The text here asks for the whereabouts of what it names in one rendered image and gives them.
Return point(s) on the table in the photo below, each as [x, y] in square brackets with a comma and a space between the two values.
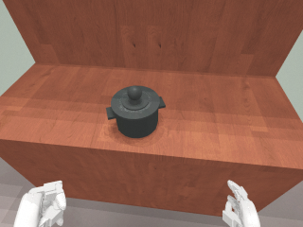
[213, 62]

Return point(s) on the pot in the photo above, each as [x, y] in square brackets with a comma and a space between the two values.
[136, 128]

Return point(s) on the lid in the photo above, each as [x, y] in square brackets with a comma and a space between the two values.
[134, 110]

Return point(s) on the robot left hand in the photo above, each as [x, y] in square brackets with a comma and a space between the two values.
[48, 201]

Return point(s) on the knob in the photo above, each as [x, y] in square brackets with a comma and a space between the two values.
[134, 92]

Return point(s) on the robot right hand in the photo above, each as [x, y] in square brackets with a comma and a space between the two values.
[245, 213]

